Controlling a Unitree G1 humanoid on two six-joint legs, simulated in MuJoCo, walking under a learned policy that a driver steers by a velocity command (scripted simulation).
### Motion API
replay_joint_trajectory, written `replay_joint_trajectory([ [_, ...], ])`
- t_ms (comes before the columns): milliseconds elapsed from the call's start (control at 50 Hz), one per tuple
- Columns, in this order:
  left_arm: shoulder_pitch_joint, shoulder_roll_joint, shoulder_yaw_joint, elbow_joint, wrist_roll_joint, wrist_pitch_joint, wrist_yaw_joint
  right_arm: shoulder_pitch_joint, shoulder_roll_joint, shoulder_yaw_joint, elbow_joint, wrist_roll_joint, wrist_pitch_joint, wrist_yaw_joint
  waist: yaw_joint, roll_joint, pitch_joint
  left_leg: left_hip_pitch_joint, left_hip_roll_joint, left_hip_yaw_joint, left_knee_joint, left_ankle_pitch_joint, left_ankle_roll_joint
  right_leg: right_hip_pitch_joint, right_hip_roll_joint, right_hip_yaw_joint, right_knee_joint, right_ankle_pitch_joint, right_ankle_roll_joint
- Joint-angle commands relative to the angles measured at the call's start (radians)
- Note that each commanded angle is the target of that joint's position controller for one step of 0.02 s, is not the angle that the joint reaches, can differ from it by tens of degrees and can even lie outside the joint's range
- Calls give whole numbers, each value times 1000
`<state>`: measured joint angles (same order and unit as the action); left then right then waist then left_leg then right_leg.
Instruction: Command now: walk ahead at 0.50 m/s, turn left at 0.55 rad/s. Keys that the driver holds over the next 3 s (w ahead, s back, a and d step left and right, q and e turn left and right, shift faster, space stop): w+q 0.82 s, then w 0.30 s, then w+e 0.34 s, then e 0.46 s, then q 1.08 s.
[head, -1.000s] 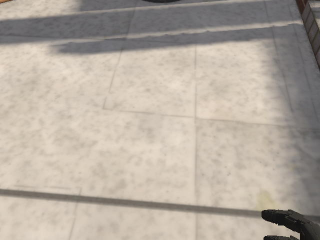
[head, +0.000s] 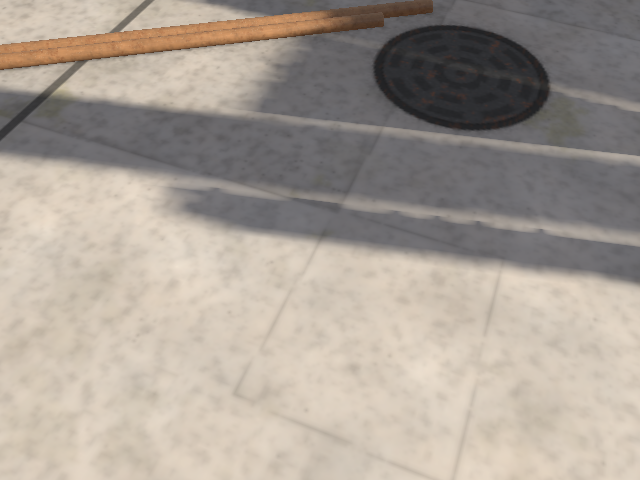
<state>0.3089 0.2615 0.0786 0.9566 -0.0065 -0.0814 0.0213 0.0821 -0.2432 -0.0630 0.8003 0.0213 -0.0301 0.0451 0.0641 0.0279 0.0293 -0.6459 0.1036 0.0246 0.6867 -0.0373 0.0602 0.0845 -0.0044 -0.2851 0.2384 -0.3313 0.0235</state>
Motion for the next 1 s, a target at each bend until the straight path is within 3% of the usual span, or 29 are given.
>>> replay_joint_trajectory([
  [20,-24,201,46,-54,-15,12,8,-57,-83,-22,-101,3,-9,16,-47,-98,29,37,-54,69,-28,-115,47,19,-309,58,63,784,-141],
  [40,-37,215,50,-61,-18,20,9,9,-109,-37,-94,5,-6,16,-91,-115,-19,138,-97,99,-27,-162,69,19,-302,45,177,939,-128],
  [60,-59,221,49,-68,-22,29,10,144,-151,-63,-63,10,-6,12,-171,-105,-89,322,-148,120,-81,-134,100,-25,-272,21,364,1003,-104],
  [80,-52,205,41,-80,-12,28,12,313,-227,-102,-17,11,-1,-6,-245,-49,-179,616,-146,40,-122,-101,143,-211,-231,15,635,828,-57],
  [100,27,51,-3,-127,35,8,1,332,-347,-124,-6,16,1,-23,-143,234,-234,932,113,-448,-169,-134,284,-640,-68,52,1000,-81,5],
  [120,-15,71,-13,-166,-5,-41,-13,353,-325,-106,-49,0,-16,-16,-157,194,-412,1071,247,-895,-378,-342,413,-830,47,316,1189,-297,10],
  [140,-144,136,3,-194,-48,-71,-23,336,-246,-85,-43,-12,-31,-12,-195,92,-294,1023,226,-784,-423,-288,344,-943,-9,372,1198,-204,-21],
  [160,-167,131,-1,-200,-46,-84,-23,283,-206,-74,-48,-7,-42,-14,-163,44,-200,894,187,-643,-408,-210,302,-941,-56,369,1122,-112,-46],
  [180,-159,134,4,-181,-18,-84,-14,196,-165,-61,-67,-4,-45,-14,-112,-27,-138,732,143,-527,-406,-103,267,-860,-98,371,1032,-48,-45],
  [200,-138,151,15,-174,0,-72,-11,140,-137,-51,-86,-11,-47,-17,-73,-19,-115,615,113,-452,-421,-7,252,-772,-123,379,962,-10,-39],
  [240,-123,139,20,-180,10,-45,-13,128,-142,-49,-97,-13,-49,-26,-44,-15,-93,511,84,-396,-457,79,249,-699,-129,369,875,20,-16],
  [300,-207,99,9,-216,24,-26,-8,180,-186,-60,-87,-5,-51,-48,-59,-16,-49,445,47,-316,-478,153,239,-718,-103,340,697,149,27],
  [400,-375,67,-8,-273,9,-34,-25,251,-186,-60,-72,1,-37,-62,-128,47,-17,402,-18,-271,-456,17,162,-631,-23,322,350,435,29],
  [500,-424,113,2,-312,-1,-55,-46,304,-179,-58,-56,6,-22,-69,-137,71,-19,537,36,-400,-336,-17,144,-609,3,356,235,352,-3],
  [540,-357,135,13,-301,-3,-66,-48,286,-182,-60,-64,3,-14,-73,-98,108,-37,561,40,-441,-270,50,129,-523,13,345,209,270,-32],
  [560,-260,158,27,-277,2,-72,-43,264,-164,-53,-76,2,-13,-71,-45,109,-86,541,-1,-423,-184,125,104,-378,13,330,172,289,-60],
  [580,-114,202,42,-259,21,-76,-36,239,-119,-35,-100,-8,-17,-66,27,65,-212,437,-54,-368,35,92,69,-123,-104,426,213,290,-122],
  [600,37,283,65,-236,37,-64,-29,351,-62,-17,-120,9,-25,-66,20,-175,-382,95,-192,-229,389,-211,-15,278,-339,798,193,141,-270],
  [620,50,232,53,-221,12,-54,-37,391,-105,-14,-126,18,-30,-66,4,-331,-399,-94,-170,-217,563,-563,-29,330,-434,1071,95,-57,-310],
  [640,-1,150,31,-239,0,-45,-33,321,-189,-36,-119,23,-25,-64,19,-206,-247,-162,-109,-225,641,-488,-36,204,-401,958,71,-161,-267],
  [660,-55,122,21,-249,5,-33,-29,244,-200,-39,-133,13,-18,-64,14,-122,-142,-150,-72,-179,641,-409,-40,59,-359,810,53,-95,-230],
  [680,-98,107,14,-244,12,-27,-29,201,-186,-41,-149,0,-17,-62,-9,-91,-65,-123,-43,-165,593,-353,-40,-74,-317,708,20,3,-217],
  [700,-121,89,6,-239,19,-28,-28,197,-169,-44,-153,-1,-12,-58,-36,-107,-35,-82,-12,-165,552,-319,-36,-154,-284,626,-8,75,-204],
  [740,-132,93,9,-226,16,-35,-30,215,-121,-35,-157,10,1,-51,-58,-136,-19,-33,13,-139,504,-291,-38,-231,-255,513,-58,158,-206],
  [800,-115,136,25,-204,12,-46,-29,170,-101,-28,-190,2,9,-49,-58,-105,-13,-77,29,-133,406,-200,-56,-220,-268,407,-95,290,-232],
  [900,-69,166,28,-171,2,-32,-29,42,-64,-6,-215,-2,-13,-25,-13,-77,5,-8,-1,-76,96,26,-48,-192,-222,242,-99,386,-204],
  [960,-7,196,33,-141,-16,-18,-31,-54,-64,1,-247,1,-21,-9,17,-79,37,16,-24,-32,-26,17,-34,-135,-249,228,-93,375,-199],
  [1000,16,215,37,-121,-27,-4,-31,-83,-82,-2,-267,1,-23,-2,8,-94,47,19,-38,-18,-80,-61,-11,-65,-283,234,-61,442,-191],
])
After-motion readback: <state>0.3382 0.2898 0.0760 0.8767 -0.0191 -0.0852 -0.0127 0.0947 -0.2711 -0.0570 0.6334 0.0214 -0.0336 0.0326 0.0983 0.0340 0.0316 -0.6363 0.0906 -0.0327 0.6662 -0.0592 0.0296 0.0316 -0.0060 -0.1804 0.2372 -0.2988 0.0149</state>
